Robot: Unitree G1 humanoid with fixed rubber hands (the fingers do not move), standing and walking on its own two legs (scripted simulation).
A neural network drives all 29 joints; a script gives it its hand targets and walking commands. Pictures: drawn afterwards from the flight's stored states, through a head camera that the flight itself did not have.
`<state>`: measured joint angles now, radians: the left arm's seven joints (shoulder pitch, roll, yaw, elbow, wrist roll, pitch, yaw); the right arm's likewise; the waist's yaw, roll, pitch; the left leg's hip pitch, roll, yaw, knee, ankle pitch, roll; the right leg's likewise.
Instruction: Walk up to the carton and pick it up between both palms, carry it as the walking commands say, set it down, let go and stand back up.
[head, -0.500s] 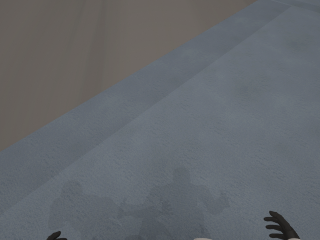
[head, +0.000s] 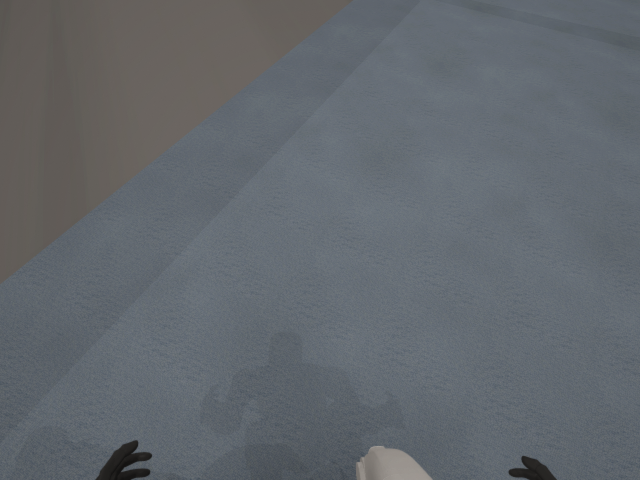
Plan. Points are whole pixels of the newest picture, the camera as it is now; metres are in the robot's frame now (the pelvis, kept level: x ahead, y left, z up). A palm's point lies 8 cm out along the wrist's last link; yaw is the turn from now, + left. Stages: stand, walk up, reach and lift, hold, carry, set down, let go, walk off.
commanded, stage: walk up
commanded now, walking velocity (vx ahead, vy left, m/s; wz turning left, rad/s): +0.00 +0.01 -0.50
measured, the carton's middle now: out of the picture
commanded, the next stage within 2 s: none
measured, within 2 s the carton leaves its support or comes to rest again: neither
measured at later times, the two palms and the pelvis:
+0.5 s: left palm out of the picture +0.13 +0.21 -0.11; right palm out of the picture +0.03 -0.33 -0.12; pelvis -0.01 -0.03 +0.00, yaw -17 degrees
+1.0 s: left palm (313, 309) +0.39 +0.01 -0.12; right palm out of the picture -0.13 -0.28 -0.09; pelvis +0.10 -0.10 +0.00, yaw -29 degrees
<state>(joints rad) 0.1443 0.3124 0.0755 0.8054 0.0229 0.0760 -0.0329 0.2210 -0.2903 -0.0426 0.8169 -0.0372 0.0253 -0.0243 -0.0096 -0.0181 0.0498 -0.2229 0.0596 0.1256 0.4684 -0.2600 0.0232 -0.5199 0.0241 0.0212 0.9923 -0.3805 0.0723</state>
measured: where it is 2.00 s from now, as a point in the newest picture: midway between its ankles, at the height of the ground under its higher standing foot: (469, 387)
